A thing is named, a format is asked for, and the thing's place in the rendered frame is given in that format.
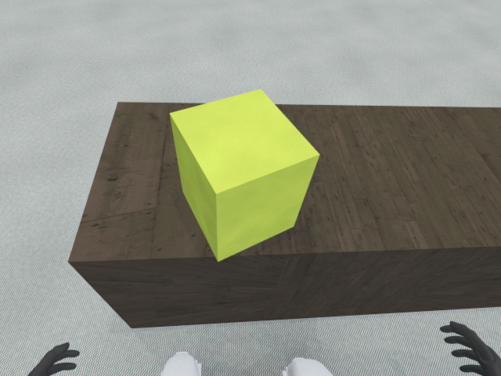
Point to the pedestal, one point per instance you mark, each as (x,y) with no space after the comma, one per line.
(402,214)

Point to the robot left hand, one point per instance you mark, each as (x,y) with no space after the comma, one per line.
(46,366)

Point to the robot right thigh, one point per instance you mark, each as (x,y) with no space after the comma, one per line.
(306,367)

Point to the robot left thigh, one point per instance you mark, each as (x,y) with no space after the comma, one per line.
(183,365)

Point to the robot thigh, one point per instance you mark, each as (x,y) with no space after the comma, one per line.
(306,367)
(183,365)

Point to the carton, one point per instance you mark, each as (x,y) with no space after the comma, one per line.
(244,169)

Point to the robot right hand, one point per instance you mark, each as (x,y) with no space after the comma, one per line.
(490,362)

